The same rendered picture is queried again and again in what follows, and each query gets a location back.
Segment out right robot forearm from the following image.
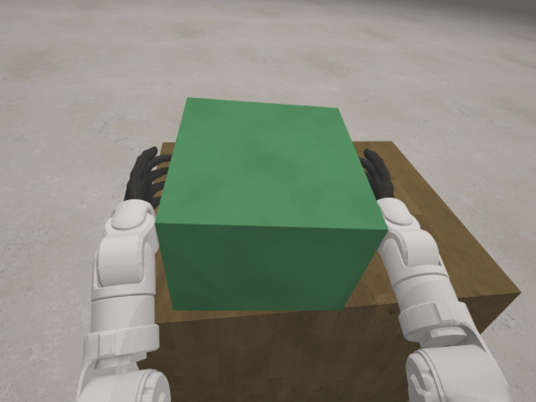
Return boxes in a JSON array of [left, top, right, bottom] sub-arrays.
[[377, 198, 513, 402]]

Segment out robot right hand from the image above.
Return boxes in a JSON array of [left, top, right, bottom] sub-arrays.
[[358, 148, 394, 200]]

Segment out carton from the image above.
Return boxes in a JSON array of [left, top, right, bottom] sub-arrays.
[[154, 97, 389, 311]]

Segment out robot right upper arm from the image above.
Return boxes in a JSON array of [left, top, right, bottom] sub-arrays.
[[406, 344, 510, 402]]

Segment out robot left upper arm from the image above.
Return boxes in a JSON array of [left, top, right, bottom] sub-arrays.
[[78, 368, 171, 402]]

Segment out robot left hand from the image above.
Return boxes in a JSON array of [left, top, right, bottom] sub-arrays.
[[124, 147, 172, 209]]

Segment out left robot forearm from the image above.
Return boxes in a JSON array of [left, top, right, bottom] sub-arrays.
[[75, 199, 159, 402]]

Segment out pedestal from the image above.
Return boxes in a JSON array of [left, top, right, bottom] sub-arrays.
[[136, 142, 521, 402]]

